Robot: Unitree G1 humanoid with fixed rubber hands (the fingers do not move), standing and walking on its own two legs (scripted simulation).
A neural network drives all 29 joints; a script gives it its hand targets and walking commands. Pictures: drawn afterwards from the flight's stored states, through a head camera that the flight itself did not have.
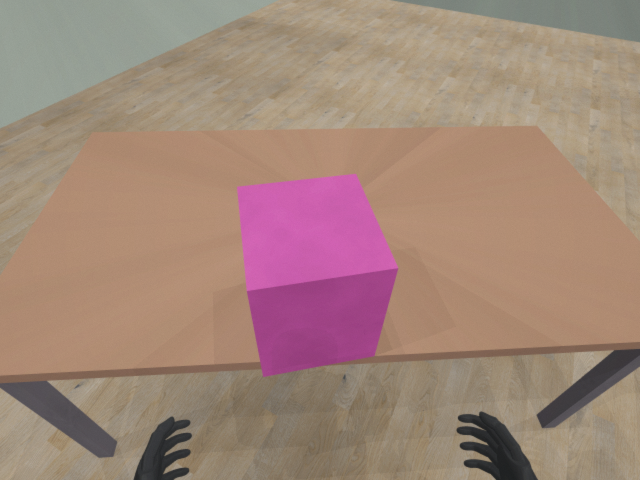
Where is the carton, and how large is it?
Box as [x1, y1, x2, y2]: [237, 174, 397, 376]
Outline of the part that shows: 355,174 237,187 246,287 263,376 374,355 397,271 397,266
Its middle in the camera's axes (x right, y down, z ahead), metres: -0.02 +0.07 +0.65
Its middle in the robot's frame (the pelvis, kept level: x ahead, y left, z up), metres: +0.45 +0.05 -0.04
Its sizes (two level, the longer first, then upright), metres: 0.210 0.200 0.250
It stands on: a table, 0.60 m high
